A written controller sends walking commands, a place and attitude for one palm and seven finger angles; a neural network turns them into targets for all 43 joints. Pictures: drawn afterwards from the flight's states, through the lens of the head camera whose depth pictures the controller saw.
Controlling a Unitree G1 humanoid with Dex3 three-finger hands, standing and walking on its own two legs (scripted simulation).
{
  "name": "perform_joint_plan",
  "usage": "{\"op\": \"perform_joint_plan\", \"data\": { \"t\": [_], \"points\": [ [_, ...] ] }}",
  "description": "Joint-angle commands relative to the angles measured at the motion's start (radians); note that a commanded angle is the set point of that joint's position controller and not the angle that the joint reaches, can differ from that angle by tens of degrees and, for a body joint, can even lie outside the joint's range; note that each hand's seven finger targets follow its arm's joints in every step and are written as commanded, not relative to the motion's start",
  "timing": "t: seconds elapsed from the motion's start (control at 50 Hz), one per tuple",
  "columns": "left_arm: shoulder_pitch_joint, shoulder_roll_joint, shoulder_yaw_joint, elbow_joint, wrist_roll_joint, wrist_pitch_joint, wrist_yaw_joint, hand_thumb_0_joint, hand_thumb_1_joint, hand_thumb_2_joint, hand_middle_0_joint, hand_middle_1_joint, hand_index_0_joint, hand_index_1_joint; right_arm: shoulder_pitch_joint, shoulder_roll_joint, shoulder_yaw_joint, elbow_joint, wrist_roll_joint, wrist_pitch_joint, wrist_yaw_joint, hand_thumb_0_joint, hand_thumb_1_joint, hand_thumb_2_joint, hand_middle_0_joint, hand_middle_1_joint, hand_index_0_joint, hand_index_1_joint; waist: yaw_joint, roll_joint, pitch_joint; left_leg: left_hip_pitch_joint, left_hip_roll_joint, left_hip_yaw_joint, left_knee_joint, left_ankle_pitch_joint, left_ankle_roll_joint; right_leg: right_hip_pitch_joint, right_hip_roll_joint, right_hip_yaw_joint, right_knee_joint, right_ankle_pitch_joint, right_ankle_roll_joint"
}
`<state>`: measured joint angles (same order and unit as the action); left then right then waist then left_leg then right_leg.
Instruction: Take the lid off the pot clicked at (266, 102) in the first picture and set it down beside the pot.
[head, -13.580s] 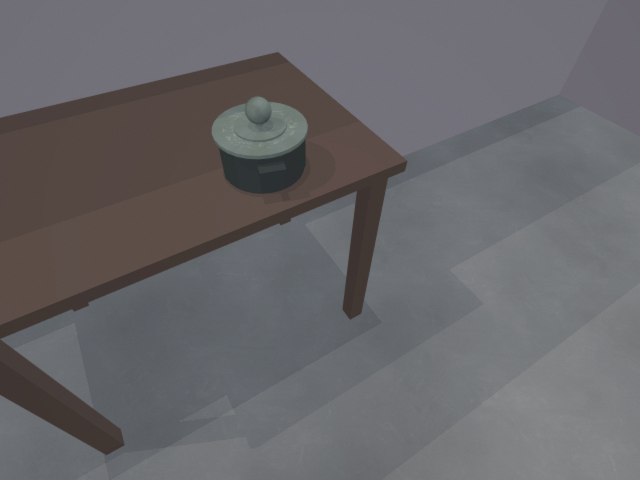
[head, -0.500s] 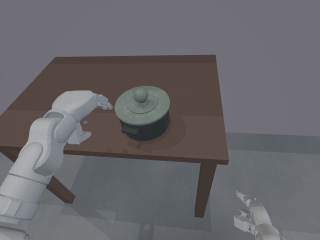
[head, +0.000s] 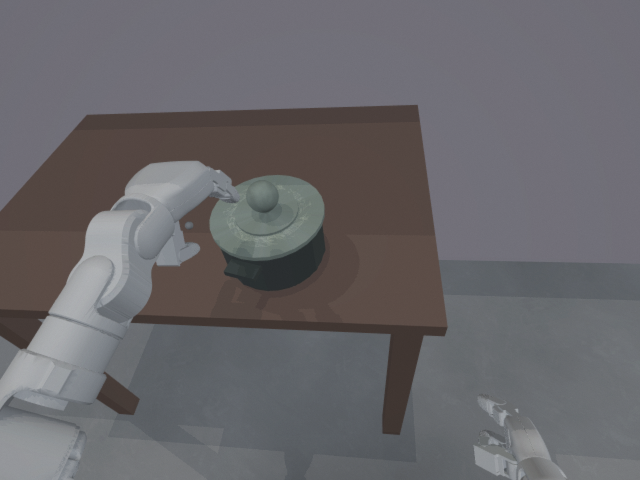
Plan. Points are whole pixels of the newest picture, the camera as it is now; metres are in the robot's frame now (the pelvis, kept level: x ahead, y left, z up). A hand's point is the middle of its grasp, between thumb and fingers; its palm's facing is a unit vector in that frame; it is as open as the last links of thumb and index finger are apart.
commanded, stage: move the open hand above the knob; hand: left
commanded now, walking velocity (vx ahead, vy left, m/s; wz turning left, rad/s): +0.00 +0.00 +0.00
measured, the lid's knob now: (262, 196) +0.50 +0.14 +0.07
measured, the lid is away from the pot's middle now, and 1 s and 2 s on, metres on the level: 0.00 0.00 0.00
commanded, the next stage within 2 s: lower the open fingers around the knob in 1.50 s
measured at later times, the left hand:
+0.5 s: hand (238, 187) +0.43 +0.14 +0.15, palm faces -0.22 -0.03 -0.97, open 10.3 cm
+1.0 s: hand (257, 159) +0.49 +0.13 +0.15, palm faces -0.27 -0.05 -0.96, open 10.3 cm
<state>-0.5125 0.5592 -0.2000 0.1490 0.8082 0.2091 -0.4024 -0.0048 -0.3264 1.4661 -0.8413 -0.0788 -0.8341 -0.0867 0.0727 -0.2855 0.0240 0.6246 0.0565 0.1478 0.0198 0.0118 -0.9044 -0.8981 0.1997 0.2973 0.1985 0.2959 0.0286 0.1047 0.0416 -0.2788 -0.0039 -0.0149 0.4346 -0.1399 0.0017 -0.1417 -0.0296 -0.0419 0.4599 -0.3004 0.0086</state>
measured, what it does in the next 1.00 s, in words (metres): stands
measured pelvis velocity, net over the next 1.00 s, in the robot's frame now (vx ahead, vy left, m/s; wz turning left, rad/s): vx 0.03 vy -0.01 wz -0.03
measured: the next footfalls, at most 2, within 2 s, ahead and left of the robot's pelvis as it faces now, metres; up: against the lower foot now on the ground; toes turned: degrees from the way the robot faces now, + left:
none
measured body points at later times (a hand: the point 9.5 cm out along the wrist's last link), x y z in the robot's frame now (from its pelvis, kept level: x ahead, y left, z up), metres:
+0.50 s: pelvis +0.01 +0.00 +0.00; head +0.03 -0.05 +0.44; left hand +0.44 +0.14 +0.20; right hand +0.18 -0.24 -0.13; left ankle +0.06 +0.12 -0.74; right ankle -0.03 -0.12 -0.74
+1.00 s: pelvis +0.03 -0.01 +0.00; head +0.06 -0.04 +0.44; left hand +0.50 +0.13 +0.20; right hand +0.14 -0.26 -0.14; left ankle +0.06 +0.12 -0.74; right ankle -0.03 -0.12 -0.74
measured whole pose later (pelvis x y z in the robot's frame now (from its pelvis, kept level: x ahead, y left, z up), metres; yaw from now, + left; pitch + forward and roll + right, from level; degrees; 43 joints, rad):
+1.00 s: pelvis +0.03 -0.01 +0.00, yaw -2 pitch +5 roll +1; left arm -0.95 0.46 -0.25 0.69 0.86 0.22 -0.37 0.00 -0.32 1.47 -0.84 -0.08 -0.83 -0.09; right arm 0.16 -0.29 0.01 0.67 0.08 0.19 0.02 0.01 -0.91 -0.90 0.20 0.30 0.20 0.30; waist -0.06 0.08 -0.01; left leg -0.36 0.00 0.01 0.46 -0.18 0.00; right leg -0.24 -0.02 -0.01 0.49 -0.34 0.00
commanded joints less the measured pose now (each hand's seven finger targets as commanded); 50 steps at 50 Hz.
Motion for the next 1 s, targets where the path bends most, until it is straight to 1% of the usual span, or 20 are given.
{"op": "perform_joint_plan", "data": {
  "t": [0.0,0.02,0.06,0.1,0.14,0.22,0.28,0.3,0.38,0.42,0.48,0.56,0.6,0.68,0.78,0.82,0.88,0.9,0.94,0.98],
  "points": [
    [-0.469,0.227,0.156,-0.188,0.027,0.016,0.049,0.000,-0.336,1.473,-0.826,-0.081,-0.826,-0.081,-0.156,-0.093,-0.038,-0.166,0.001,-0.042,-0.005,0.000,-0.900,-0.900,0.200,0.300,0.200,0.300,-0.004,-0.063,-0.363,0.252,-0.050,0.008,-0.008,0.152,0.051,-0.027,0.053,0.000,-0.048,0.307,-0.040],
    [-0.507,0.230,0.147,-0.220,0.039,0.011,0.050,0.000,-0.336,1.473,-0.826,-0.081,-0.826,-0.081,-0.150,-0.083,-0.033,-0.168,-0.003,-0.049,-0.006,0.000,-0.900,-0.900,0.200,0.300,0.200,0.300,0.003,-0.051,-0.431,0.277,-0.053,0.006,-0.006,0.200,0.049,0.003,0.046,0.003,-0.038,0.341,-0.039],
    [-0.480,0.236,0.161,-0.152,0.039,0.017,0.054,0.000,-0.336,1.473,-0.826,-0.081,-0.826,-0.081,-0.135,-0.085,-0.034,-0.157,-0.003,-0.046,-0.003,0.000,-0.900,-0.900,0.200,0.300,0.200,0.300,0.000,-0.065,-0.395,0.261,-0.049,0.006,0.003,0.229,0.046,-0.012,0.050,-0.001,-0.030,0.378,-0.039],
    [-0.426,0.190,0.143,-0.044,0.028,0.034,0.052,0.000,-0.336,1.473,-0.826,-0.081,-0.826,-0.081,-0.129,-0.091,-0.034,-0.152,0.006,-0.034,0.002,0.000,-0.900,-0.900,0.200,0.300,0.200,0.300,-0.007,-0.105,-0.345,0.217,-0.046,0.011,0.000,0.188,0.045,-0.033,0.053,-0.010,-0.034,0.351,-0.040],
    [-0.513,0.137,0.071,-0.044,0.036,0.044,0.048,0.000,-0.336,1.473,-0.826,-0.081,-0.826,-0.081,-0.136,-0.086,-0.031,-0.147,0.009,-0.026,0.001,0.000,-0.900,-0.900,0.200,0.300,0.200,0.300,-0.020,-0.109,-0.326,0.211,-0.047,0.018,-0.009,0.151,0.044,-0.056,0.048,-0.012,-0.040,0.316,-0.035],
    [-0.646,0.159,0.071,-0.062,0.051,0.048,0.057,0.000,-0.336,1.473,-0.826,-0.081,-0.826,-0.081,-0.128,-0.083,-0.031,-0.142,0.008,-0.027,-0.004,0.000,-0.900,-0.900,0.200,0.300,0.200,0.300,-0.026,-0.095,-0.397,0.248,-0.050,0.005,0.003,0.168,0.047,-0.050,0.050,-0.011,-0.026,0.317,-0.041],
    [-0.685,0.145,0.059,0.019,0.055,0.050,0.062,0.000,-0.336,1.473,-0.826,-0.081,-0.826,-0.081,-0.105,-0.086,-0.032,-0.128,0.009,-0.021,-0.007,0.000,-0.900,-0.900,0.200,0.300,0.200,0.300,-0.032,-0.095,-0.384,0.237,-0.051,0.009,0.007,0.164,0.048,-0.068,0.050,-0.014,-0.024,0.321,-0.041],
    [-0.668,0.165,0.090,0.018,0.052,0.050,0.066,0.000,-0.336,1.473,-0.826,-0.081,-0.826,-0.081,-0.106,-0.090,-0.037,-0.133,0.011,-0.021,-0.005,0.000,-0.900,-0.900,0.200,0.300,0.200,0.300,-0.028,-0.100,-0.402,0.241,-0.049,0.008,0.014,0.171,0.051,-0.057,0.052,-0.012,-0.022,0.330,-0.043],
    [-0.718,0.100,0.030,0.108,0.058,0.058,0.070,0.000,-0.336,1.473,-0.826,-0.081,-0.826,-0.081,-0.090,-0.086,-0.033,-0.120,0.014,-0.014,0.000,0.000,-0.900,-0.900,0.200,0.300,0.200,0.300,-0.036,-0.104,-0.389,0.225,-0.051,0.015,0.015,0.180,0.048,-0.074,0.047,-0.017,-0.015,0.347,-0.041],
    [-0.742,0.120,0.050,0.090,0.060,0.057,0.074,0.000,-0.336,1.473,-0.826,-0.081,-0.826,-0.081,-0.086,-0.088,-0.036,-0.123,0.013,-0.013,0.002,0.000,-0.900,-0.900,0.200,0.300,0.200,0.300,-0.032,-0.112,-0.435,0.240,-0.051,0.013,0.020,0.205,0.051,-0.050,0.046,-0.013,-0.010,0.374,-0.042],
    [-0.779,0.116,0.040,0.186,0.066,0.062,0.076,0.000,-0.336,1.473,-0.826,-0.081,-0.826,-0.081,-0.070,-0.092,-0.035,-0.107,0.018,-0.005,-0.001,0.000,-0.900,-0.900,0.200,0.300,0.200,0.300,-0.044,-0.133,-0.390,0.207,-0.052,0.021,0.019,0.179,0.052,-0.072,0.046,-0.013,-0.012,0.371,-0.038],
    [-0.828,0.124,0.046,0.206,0.067,0.056,0.078,0.000,-0.336,1.473,-0.826,-0.081,-0.826,-0.081,-0.059,-0.092,-0.038,-0.108,0.017,-0.006,-0.003,0.000,-0.900,-0.900,0.200,0.300,0.200,0.300,-0.044,-0.125,-0.429,0.218,-0.056,0.022,0.030,0.206,0.059,-0.054,0.043,-0.006,-0.007,0.412,-0.038],
    [-0.811,0.153,0.078,0.236,0.064,0.052,0.079,0.000,-0.336,1.473,-0.826,-0.081,-0.826,-0.081,-0.049,-0.098,-0.041,-0.108,0.017,-0.005,-0.004,0.000,-0.900,-0.900,0.200,0.300,0.200,0.300,-0.042,-0.157,-0.440,0.206,-0.057,0.026,0.039,0.221,0.062,-0.036,0.044,-0.001,-0.007,0.451,-0.035],
    [-0.874,0.078,0.002,0.327,0.065,0.059,0.073,0.000,-0.336,1.473,-0.826,-0.081,-0.826,-0.081,-0.031,-0.099,-0.041,-0.085,0.025,0.006,-0.004,0.000,-0.900,-0.900,0.200,0.300,0.200,0.300,-0.070,-0.147,-0.385,0.189,-0.055,0.033,0.031,0.186,0.059,-0.088,0.044,-0.009,-0.015,0.411,-0.032],
    [-1.024,0.107,0.011,0.317,0.072,0.033,0.068,0.000,-0.336,1.473,-0.826,-0.081,-0.826,-0.081,-0.002,-0.105,-0.050,-0.073,0.018,-0.002,-0.012,0.000,-0.900,-0.900,0.200,0.300,0.200,0.300,-0.083,-0.120,-0.477,0.237,-0.059,0.031,0.047,0.226,0.070,-0.073,0.042,0.002,-0.009,0.459,-0.033],
    [-0.967,0.135,0.053,0.354,0.073,0.023,0.071,0.000,-0.336,1.473,-0.826,-0.081,-0.826,-0.081,0.017,-0.108,-0.054,-0.071,0.015,-0.004,-0.009,0.000,-0.900,-0.900,0.200,0.300,0.200,0.300,-0.072,-0.134,-0.493,0.241,-0.056,0.027,0.057,0.271,0.070,-0.062,0.046,-0.001,-0.001,0.492,-0.034],
    [-0.899,0.127,0.052,0.464,0.072,0.019,0.072,0.000,-0.336,1.473,-0.826,-0.081,-0.826,-0.081,0.022,-0.111,-0.048,-0.067,0.023,0.005,-0.008,0.000,-0.900,-0.900,0.200,0.300,0.200,0.300,-0.070,-0.192,-0.427,0.169,-0.056,0.045,0.046,0.225,0.069,-0.061,0.041,-0.001,-0.008,0.493,-0.027],
    [-0.906,0.167,0.083,0.423,0.075,0.012,0.074,0.000,-0.336,1.473,-0.826,-0.081,-0.826,-0.081,0.015,-0.115,-0.050,-0.076,0.022,0.006,-0.005,0.000,-0.900,-0.900,0.200,0.300,0.200,0.300,-0.058,-0.165,-0.461,0.181,-0.057,0.045,0.049,0.258,0.070,-0.041,0.039,0.006,-0.003,0.522,-0.031],
    [-0.934,0.178,0.085,0.312,0.078,0.000,0.077,0.000,-0.336,1.473,-0.826,-0.081,-0.826,-0.081,-0.001,-0.108,-0.053,-0.100,0.018,0.005,0.001,0.000,-0.900,-0.900,0.200,0.300,0.200,0.300,-0.055,-0.115,-0.520,0.229,-0.056,0.038,0.057,0.316,0.074,-0.017,0.038,0.012,0.007,0.566,-0.031],
    [-0.888,0.129,0.056,0.335,0.071,0.012,0.076,0.000,-0.336,1.473,-0.826,-0.081,-0.826,-0.081,0.006,-0.105,-0.056,-0.099,0.019,0.009,0.004,0.000,-0.900,-0.900,0.200,0.300,0.200,0.300,-0.064,-0.131,-0.486,0.229,-0.052,0.038,0.059,0.316,0.072,-0.043,0.043,0.003,-0.001,0.545,-0.030]
  ]
}}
